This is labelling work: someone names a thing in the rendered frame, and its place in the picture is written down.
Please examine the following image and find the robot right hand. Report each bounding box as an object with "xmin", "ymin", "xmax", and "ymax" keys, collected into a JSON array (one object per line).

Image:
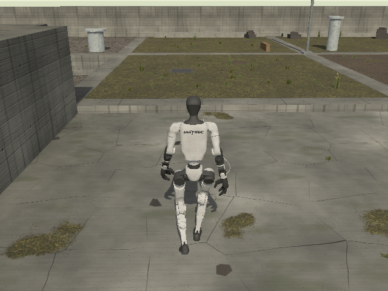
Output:
[{"xmin": 214, "ymin": 178, "xmax": 229, "ymax": 196}]

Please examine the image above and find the right robot shin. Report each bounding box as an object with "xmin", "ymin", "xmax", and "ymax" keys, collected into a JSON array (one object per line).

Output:
[{"xmin": 195, "ymin": 195, "xmax": 208, "ymax": 233}]

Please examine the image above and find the robot left hand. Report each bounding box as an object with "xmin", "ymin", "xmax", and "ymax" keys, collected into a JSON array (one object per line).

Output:
[{"xmin": 161, "ymin": 168, "xmax": 174, "ymax": 181}]

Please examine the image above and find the robot right upper arm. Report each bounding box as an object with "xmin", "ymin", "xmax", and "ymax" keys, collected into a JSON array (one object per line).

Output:
[{"xmin": 206, "ymin": 122, "xmax": 221, "ymax": 156}]

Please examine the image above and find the right robot forearm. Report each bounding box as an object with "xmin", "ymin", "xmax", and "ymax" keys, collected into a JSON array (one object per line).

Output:
[{"xmin": 215, "ymin": 148, "xmax": 227, "ymax": 179}]

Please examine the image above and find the robot left upper arm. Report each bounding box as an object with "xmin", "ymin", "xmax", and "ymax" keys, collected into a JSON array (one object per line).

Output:
[{"xmin": 166, "ymin": 122, "xmax": 181, "ymax": 155}]

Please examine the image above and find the left robot forearm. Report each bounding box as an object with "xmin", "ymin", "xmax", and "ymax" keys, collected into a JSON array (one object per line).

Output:
[{"xmin": 161, "ymin": 146, "xmax": 172, "ymax": 170}]

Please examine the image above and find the right robot thigh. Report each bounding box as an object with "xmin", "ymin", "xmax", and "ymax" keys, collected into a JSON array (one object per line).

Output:
[{"xmin": 197, "ymin": 168, "xmax": 215, "ymax": 205}]

